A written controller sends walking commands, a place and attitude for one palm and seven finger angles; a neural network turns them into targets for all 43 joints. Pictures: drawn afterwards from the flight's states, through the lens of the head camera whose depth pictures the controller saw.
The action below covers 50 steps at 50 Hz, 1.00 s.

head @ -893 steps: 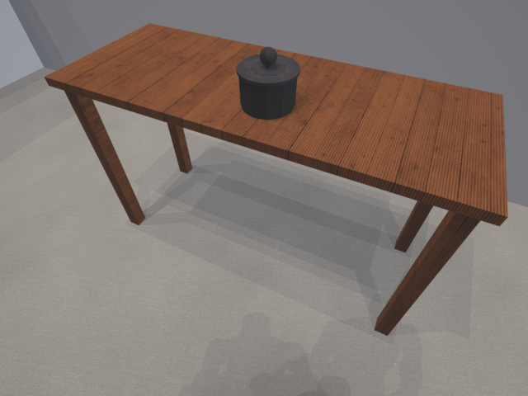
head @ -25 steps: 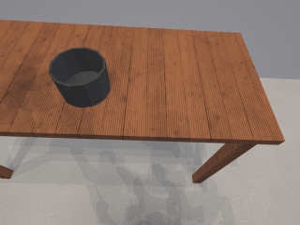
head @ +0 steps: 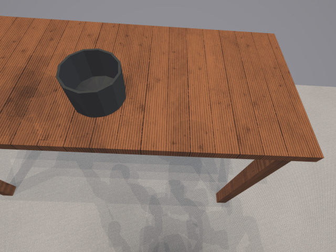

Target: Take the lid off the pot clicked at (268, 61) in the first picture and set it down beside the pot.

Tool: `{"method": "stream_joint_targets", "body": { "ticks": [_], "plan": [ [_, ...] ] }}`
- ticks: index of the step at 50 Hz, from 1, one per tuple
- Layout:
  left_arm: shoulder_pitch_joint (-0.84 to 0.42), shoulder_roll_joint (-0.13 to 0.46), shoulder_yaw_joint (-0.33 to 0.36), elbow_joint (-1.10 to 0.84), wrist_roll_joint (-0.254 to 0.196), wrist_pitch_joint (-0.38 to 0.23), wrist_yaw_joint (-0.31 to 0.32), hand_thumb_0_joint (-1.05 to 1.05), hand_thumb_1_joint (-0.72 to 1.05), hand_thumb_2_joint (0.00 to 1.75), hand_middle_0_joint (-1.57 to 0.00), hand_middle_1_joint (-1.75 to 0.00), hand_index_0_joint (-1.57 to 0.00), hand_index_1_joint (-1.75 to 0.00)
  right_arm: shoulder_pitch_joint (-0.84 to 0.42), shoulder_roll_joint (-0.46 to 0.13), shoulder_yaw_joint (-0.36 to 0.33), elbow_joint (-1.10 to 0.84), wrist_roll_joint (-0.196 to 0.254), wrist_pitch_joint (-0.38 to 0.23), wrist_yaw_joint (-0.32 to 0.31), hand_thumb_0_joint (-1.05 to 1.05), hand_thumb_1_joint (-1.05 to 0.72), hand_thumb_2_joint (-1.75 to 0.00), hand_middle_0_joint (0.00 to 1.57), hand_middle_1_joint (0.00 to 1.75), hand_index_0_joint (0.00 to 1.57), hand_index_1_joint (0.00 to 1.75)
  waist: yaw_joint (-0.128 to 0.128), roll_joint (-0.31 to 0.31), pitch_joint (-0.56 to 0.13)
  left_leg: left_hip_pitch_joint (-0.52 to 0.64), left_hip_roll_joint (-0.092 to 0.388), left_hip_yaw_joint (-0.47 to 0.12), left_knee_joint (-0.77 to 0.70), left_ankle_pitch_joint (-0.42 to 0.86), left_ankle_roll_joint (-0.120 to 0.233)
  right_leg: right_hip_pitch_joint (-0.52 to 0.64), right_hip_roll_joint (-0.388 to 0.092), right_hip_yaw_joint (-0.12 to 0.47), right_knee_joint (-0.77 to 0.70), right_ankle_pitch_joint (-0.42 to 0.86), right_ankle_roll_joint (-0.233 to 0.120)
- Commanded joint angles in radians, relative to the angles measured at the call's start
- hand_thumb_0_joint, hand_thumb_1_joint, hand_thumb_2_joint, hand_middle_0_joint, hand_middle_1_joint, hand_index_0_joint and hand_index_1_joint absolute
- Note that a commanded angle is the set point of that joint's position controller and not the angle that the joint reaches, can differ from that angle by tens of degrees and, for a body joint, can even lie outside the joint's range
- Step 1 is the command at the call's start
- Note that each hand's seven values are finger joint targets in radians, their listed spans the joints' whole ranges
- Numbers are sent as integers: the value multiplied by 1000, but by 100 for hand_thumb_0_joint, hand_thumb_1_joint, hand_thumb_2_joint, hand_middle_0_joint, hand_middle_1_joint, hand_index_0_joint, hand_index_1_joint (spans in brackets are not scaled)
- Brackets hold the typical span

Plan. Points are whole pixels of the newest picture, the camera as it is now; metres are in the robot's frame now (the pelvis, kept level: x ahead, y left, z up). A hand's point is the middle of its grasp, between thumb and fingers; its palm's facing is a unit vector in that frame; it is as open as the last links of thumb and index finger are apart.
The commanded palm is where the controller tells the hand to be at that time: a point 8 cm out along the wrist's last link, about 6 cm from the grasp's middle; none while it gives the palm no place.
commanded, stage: move the lid sideways beside the pot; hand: left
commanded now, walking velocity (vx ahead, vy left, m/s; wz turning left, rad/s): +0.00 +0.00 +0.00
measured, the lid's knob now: out of the picture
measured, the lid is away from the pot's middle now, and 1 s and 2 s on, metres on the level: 0.22 0.20 0.21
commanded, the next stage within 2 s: lower the lid onto the table in 0.52 s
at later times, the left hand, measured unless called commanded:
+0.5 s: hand out of the picture +0.47 +0.36 +0.28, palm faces -0.28 -0.15 -0.95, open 7.1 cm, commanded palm +0.56 +0.37 +0.36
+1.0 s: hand out of the picture +0.49 +0.34 +0.26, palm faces -0.31 -0.21 -0.93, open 7.1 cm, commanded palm +0.57 +0.36 +0.33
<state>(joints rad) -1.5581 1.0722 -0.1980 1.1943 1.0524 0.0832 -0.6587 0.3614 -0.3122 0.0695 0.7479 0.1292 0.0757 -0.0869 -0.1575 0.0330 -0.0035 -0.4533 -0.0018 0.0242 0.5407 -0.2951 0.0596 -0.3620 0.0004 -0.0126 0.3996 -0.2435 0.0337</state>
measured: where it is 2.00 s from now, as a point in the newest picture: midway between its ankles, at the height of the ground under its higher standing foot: outside the picture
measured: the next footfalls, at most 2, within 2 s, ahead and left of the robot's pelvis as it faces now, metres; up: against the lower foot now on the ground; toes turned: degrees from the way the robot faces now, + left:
none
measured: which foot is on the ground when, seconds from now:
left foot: down 0.00-1.00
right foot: down 0.00-1.00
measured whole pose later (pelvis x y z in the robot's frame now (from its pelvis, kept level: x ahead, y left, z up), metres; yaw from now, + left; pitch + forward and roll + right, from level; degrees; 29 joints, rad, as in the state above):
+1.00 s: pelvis +0.00 +0.00 +0.00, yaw -1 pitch +12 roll -3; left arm -1.57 1.05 -0.20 1.27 1.05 0.12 -0.65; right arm 0.38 -0.32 0.07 0.75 0.13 0.05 -0.08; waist -0.18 0.04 0.00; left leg -0.46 0.01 0.03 0.56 -0.31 0.06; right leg -0.38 0.01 -0.01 0.42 -0.25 0.03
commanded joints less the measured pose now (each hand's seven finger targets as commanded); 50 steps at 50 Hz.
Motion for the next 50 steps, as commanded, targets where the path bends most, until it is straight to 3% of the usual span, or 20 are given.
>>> {"method": "stream_joint_targets", "body": {
  "ticks": [1,2,3,9,12,14,17,20,22,28,31,32,34,37,39,42,44,46,47,50],
  "plan": [
    [-506,204,46,-206,5,-8,59,0,81,64,-94,-111,-90,-109,144,-186,-59,-43,-2,-10,-16,0,-90,-90,20,30,20,30,-5,172,-440,392,3,-9,7,584,20,37,72,-71,13,334,-35],
    [-481,172,26,-213,-7,-14,56,0,81,64,-94,-111,-90,-109,144,-187,-57,-48,2,-9,-16,0,-90,-90,20,30,20,30,-3,207,-435,408,5,-10,11,644,12,28,68,-72,13,353,-41],
    [-488,228,71,-206,4,-12,60,0,81,64,-94,-111,-90,-109,145,-191,-56,-39,-4,-6,-13,0,-90,-90,20,30,20,30,2,160,-442,409,8,-14,16,629,16,34,74,-70,19,349,-34],
    [-509,302,103,-200,22,-16,64,0,81,64,-94,-111,-90,-109,156,-192,-54,-55,-6,0,-15,0,-90,-90,20,30,20,30,2,144,-470,384,1,-3,25,629,24,78,73,-60,28,382,-27],
    [-526,223,42,-225,9,-13,59,0,81,64,-94,-111,-90,-109,153,-190,-57,-59,2,0,-14,0,-90,-90,20,30,20,30,-2,240,-455,425,6,-10,22,689,10,36,69,-71,22,378,-40],
    [-512,254,70,-201,18,-4,59,0,81,64,-94,-111,-90,-109,160,-193,-56,-50,-3,2,-10,0,-90,-90,20,30,20,30,-2,178,-446,409,7,-10,25,648,17,36,78,-69,20,361,-31],
    [-502,173,15,-217,2,-1,54,0,81,64,-94,-111,-90,-109,162,-191,-60,-51,5,-2,-12,0,-90,-90,20,30,20,30,-7,227,-443,429,11,-9,19,669,9,14,72,-75,15,355,-40],
    [-508,191,33,-215,9,7,55,0,81,64,-94,-111,-90,-109,163,-191,-62,-40,-1,-7,-13,0,-90,-90,20,30,20,30,-12,166,-440,399,6,1,15,569,24,24,77,-68,8,328,-33],
    [-506,149,5,-242,-9,1,50,0,81,64,-94,-111,-90,-109,157,-192,-59,-43,8,-12,-19,0,-90,-90,20,30,20,30,-11,207,-435,416,11,-3,6,605,14,13,71,-75,6,332,-42],
    [-541,205,49,-253,3,4,56,0,81,64,-94,-111,-90,-109,158,-192,-61,-27,0,-19,-21,0,-90,-90,20,30,20,30,-5,197,-470,429,7,-8,23,617,17,29,75,-69,22,346,-35],
    [-510,198,45,-204,0,3,57,0,81,64,-94,-111,-90,-109,164,-189,-58,-34,1,-19,-20,0,-90,-90,20,30,20,30,-9,166,-442,394,3,-8,14,573,18,32,77,-72,15,328,-35],
    [-514,155,15,-174,-11,18,48,0,81,64,-94,-111,-90,-109,165,-193,-57,-33,7,-23,-16,0,-90,-90,20,30,20,30,-12,219,-436,416,1,-9,19,645,8,23,74,-73,21,364,-40],
    [-491,202,40,-120,0,29,47,0,81,64,-94,-111,-90,-109,162,-194,-52,-38,6,-22,-10,0,-90,-90,20,30,20,30,-12,117,-413,348,-7,3,11,541,20,62,76,-64,20,355,-28],
    [-508,132,-2,-161,-15,32,49,0,81,64,-94,-111,-90,-109,150,-197,-54,-42,10,-27,-11,0,-90,-90,20,30,20,30,-12,198,-403,368,0,2,-1,546,12,32,69,-68,13,339,-40],
    [-551,193,35,-182,2,38,56,0,81,64,-94,-111,-90,-109,161,-198,-56,-35,4,-28,-11,0,-90,-90,20,30,20,30,-12,148,-447,386,-2,-5,13,566,21,57,76,-65,26,362,-31],
    [-519,136,6,-174,-15,35,54,0,81,64,-94,-111,-90,-109,168,-195,-59,-37,8,-36,-14,0,-90,-90,20,30,20,30,-15,185,-441,405,2,-5,16,617,12,37,72,-71,24,376,-36],
    [-509,210,50,-148,3,33,62,0,81,64,-94,-111,-90,-109,174,-197,-58,-36,2,-35,-15,0,-90,-90,20,30,20,30,-16,106,-457,359,-5,4,21,538,25,71,76,-59,28,364,-24],
    [-532,182,28,-156,-1,35,65,0,81,64,-94,-111,-90,-109,172,-196,-62,-35,5,-34,-14,0,-90,-90,20,30,20,30,-20,145,-458,357,-6,6,16,521,25,67,73,-57,27,362,-27],
    [-530,151,11,-185,-14,30,63,0,81,64,-94,-111,-90,-109,176,-196,-62,-33,8,-38,-15,0,-90,-90,20,30,20,30,-18,217,-469,411,2,-3,26,635,11,39,70,-64,32,392,-36],
    [-531,208,48,-143,9,35,70,0,81,64,-94,-111,-90,-109,190,-195,-64,-26,-3,-36,-13,0,-90,-90,20,30,20,30,-20,161,-473,394,-5,-9,44,631,19,45,81,-63,40,393,-26]
  ]
}}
